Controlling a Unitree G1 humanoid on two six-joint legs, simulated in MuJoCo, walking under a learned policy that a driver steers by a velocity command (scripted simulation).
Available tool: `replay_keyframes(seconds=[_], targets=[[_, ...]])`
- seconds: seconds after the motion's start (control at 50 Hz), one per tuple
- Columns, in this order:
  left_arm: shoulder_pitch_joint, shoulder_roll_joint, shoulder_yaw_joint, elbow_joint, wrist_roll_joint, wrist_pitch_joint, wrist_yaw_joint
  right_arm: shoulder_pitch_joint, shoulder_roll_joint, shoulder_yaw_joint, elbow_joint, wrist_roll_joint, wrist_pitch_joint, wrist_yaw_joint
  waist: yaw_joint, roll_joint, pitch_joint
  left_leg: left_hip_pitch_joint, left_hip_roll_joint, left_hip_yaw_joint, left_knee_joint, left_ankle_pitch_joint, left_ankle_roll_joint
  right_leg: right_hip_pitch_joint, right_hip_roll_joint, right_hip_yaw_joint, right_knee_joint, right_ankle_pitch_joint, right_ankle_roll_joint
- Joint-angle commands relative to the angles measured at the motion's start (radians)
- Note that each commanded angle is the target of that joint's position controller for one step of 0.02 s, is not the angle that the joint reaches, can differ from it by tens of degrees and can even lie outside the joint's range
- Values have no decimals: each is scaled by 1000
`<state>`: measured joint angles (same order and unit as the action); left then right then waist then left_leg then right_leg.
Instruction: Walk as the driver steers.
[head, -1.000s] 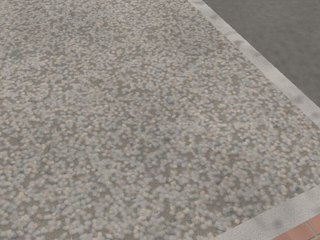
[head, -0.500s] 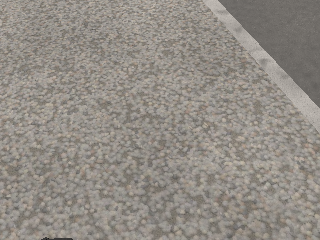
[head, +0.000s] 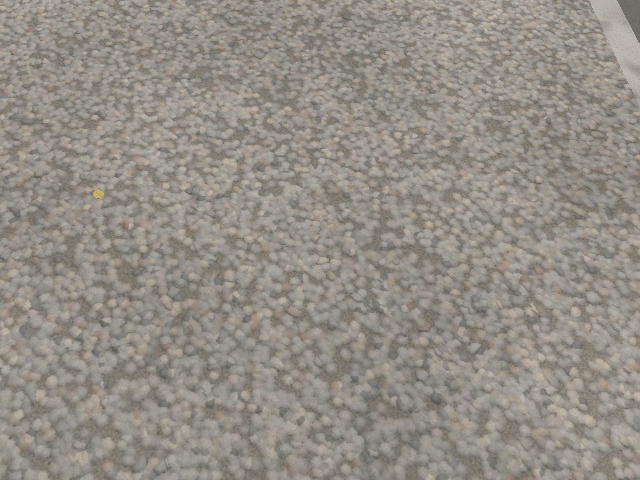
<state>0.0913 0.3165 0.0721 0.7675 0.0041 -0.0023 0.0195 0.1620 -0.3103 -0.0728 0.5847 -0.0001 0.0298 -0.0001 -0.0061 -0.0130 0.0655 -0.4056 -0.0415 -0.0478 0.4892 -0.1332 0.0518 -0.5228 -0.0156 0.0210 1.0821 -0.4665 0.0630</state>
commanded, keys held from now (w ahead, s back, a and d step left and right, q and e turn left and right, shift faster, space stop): q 0.42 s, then no key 0.58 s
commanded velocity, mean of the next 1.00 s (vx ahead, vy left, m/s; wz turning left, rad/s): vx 0.01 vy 0.00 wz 0.38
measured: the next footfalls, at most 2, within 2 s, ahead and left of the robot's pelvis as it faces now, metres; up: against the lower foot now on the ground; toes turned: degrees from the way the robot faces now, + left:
right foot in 0.24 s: +0.09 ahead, -0.15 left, +0.00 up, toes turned +13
left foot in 0.64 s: +0.00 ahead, +0.11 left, +0.00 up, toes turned +20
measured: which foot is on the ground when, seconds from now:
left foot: down 0.00-0.24, up 0.26-0.62, down 0.64-1.00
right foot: up 0.00-0.22, down 0.24-0.64, up 0.66-0.92, down 0.94-1.00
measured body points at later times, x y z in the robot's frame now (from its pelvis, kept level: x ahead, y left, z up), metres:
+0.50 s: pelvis +0.01 -0.04 +0.01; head +0.05 -0.05 +0.46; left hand +0.06 +0.27 -0.09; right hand +0.24 -0.27 -0.09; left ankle -0.03 +0.10 -0.67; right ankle +0.05 -0.15 -0.74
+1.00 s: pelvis +0.00 -0.01 +0.00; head +0.01 -0.01 +0.45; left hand -0.01 +0.28 -0.12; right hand +0.25 -0.17 -0.10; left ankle -0.04 +0.09 -0.74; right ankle +0.04 -0.14 -0.74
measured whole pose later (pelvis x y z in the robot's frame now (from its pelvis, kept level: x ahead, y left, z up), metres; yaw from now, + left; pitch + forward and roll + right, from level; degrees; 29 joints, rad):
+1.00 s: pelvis +0.00 -0.01 +0.00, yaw +22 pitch -1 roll +1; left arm 0.20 0.28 0.04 0.83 0.01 0.02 0.01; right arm 0.12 -0.22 -0.02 0.72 -0.02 0.01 0.00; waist 0.02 0.00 0.03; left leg -0.23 -0.04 -0.02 0.50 -0.26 0.01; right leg -0.21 -0.05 0.00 0.52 -0.28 0.04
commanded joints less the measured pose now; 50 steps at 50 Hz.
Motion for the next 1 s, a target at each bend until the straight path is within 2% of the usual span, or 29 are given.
replay_keyframes(seconds=[0.02,0.08,0.16,0.22,0.24,0.26,0.28,0.3,0.34,0.36,0.42,0.46,0.5,0.54,0.6,0.62,0.64,0.66,0.68,0.7,0.74,0.78,0.82,0.88,0.92,0.94,0.96,0.98,1.0], targets=[[60,75,19,-42,0,-4,9,-26,-166,-51,-78,-6,-8,-21,26,129,-210,173,216,-258,-145,260,193,15,12,33,-117,69,14],[36,60,9,-50,-2,-5,4,-19,-176,-58,-75,3,-4,-30,9,149,-219,155,206,-298,-143,133,184,75,28,49,-252,112,15],[27,79,16,-63,-9,-12,-12,-21,-173,-58,-79,5,6,-23,-4,185,-194,146,198,-397,-140,0,164,132,49,57,-391,116,-7],[101,86,29,-46,-6,-23,-22,-36,-156,-53,-81,21,16,-27,40,172,-181,90,142,-405,-76,-48,100,297,36,39,-658,258,-53],[138,152,46,-47,10,-21,-17,-7,-115,-41,-82,18,16,-27,32,66,-192,-12,78,-336,51,-195,42,404,-127,171,-733,260,-112],[119,241,66,-39,35,-10,-12,-8,-88,-36,-117,23,9,-26,-10,-251,-124,-218,-94,-102,258,-415,-19,396,-324,421,-812,348,-256],[71,189,53,-77,53,-17,-10,12,-170,-60,-100,4,-2,-26,5,-235,-121,-223,-43,-107,515,-471,-62,332,-411,500,-827,406,-345],[8,135,36,-100,43,-20,-1,41,-206,-78,-72,12,0,-21,-23,-157,-113,-208,-25,-117,624,-407,-74,309,-362,400,-806,429,-319],[-49,89,24,-113,8,-18,10,85,-167,-75,-30,10,20,-26,-34,-116,-86,-234,-10,-89,725,-298,-109,335,-257,234,-777,422,-248],[-38,83,19,-113,3,-14,15,81,-139,-67,-29,13,27,-24,-23,-112,-78,-243,-3,-72,753,-274,-124,342,-242,186,-774,467,-250],[33,99,24,-102,13,3,26,-3,-95,-47,-69,27,26,-17,33,-139,-81,-267,29,-7,625,-232,-153,437,-229,106,-775,510,-268],[67,124,32,-92,11,10,23,-37,-70,-32,-87,17,23,-13,58,-152,-113,-205,48,2,500,-269,-157,477,-246,98,-757,557,-283],[55,152,41,-92,3,13,11,-38,-53,-20,-93,10,21,-7,58,-169,-133,-92,54,35,374,-312,-143,450,-258,74,-744,606,-289],[54,167,45,-86,-9,13,-1,-21,-70,-23,-84,13,21,-4,55,-184,-140,-12,40,67,266,-302,-129,437,-271,75,-728,645,-292],[35,153,35,-69,-35,13,-8,64,-64,-24,-40,11,21,1,1,-162,-138,173,14,99,-72,-74,-71,391,-250,52,-651,633,-246],[85,121,23,-43,-35,6,-10,72,-83,-27,-37,8,21,-2,1,-120,-144,291,33,57,-172,50,-41,325,-224,25,-618,553,-182],[116,57,0,-46,5,-4,-18,87,-142,-35,-46,3,22,-13,27,61,-206,455,197,-146,-155,329,1,202,-149,-50,-473,311,-86],[102,17,-16,-71,25,-13,-20,24,-178,-32,-63,-23,18,-14,52,270,-181,389,364,-309,-124,439,154,84,-57,-92,-412,-35,-10],[22,84,0,-78,17,-7,-9,25,-112,-19,-63,-35,0,-7,-19,203,-175,331,364,-307,-142,362,224,89,-66,-26,-302,-122,15],[14,101,8,-77,2,-2,-9,11,-87,-6,-42,-40,-16,-4,-8,200,-155,318,335,-272,-152,334,215,71,-66,-5,-238,-119,18],[51,110,19,-45,2,12,0,-35,-99,-8,-25,-20,-34,-6,6,192,-127,308,289,-217,-147,324,170,49,-70,18,-195,-66,28],[88,90,16,-24,0,17,-1,-59,-83,0,-8,-16,-37,-9,27,161,-131,261,259,-163,-130,416,162,114,-61,13,-190,-10,38],[91,56,3,-15,-5,16,-4,-76,-67,4,4,-15,-32,-8,24,154,-136,252,234,-132,-118,395,155,168,-55,-3,-283,28,37],[80,46,-6,-13,-8,15,-6,-76,-57,9,32,-12,-24,-6,13,151,-137,255,233,-159,-108,307,157,241,-44,-16,-465,111,26],[110,47,-12,1,8,10,-9,-66,-38,18,60,-2,-25,-3,40,114,-128,206,197,-149,-104,144,99,372,-43,-11,-689,368,-2],[111,90,-7,-2,19,7,-7,-31,-28,21,75,-14,-32,-1,19,61,-130,173,157,-132,-91,23,50,430,-93,49,-694,519,-23],[99,159,9,5,9,8,-4,10,-41,14,83,-23,-36,3,-34,-38,-106,156,100,-83,-102,-76,14,399,-109,42,-641,489,-59],[84,124,6,13,1,6,-9,-25,-42,17,89,-27,-34,0,-9,-69,-86,203,67,-42,-89,-116,-17,310,-94,43,-658,328,-85],[74,88,-5,13,6,0,-12,-58,-52,14,91,-23,-30,-4,6,-58,-62,216,63,-35,-67,-115,-27,275,-85,45,-682,262,-84]])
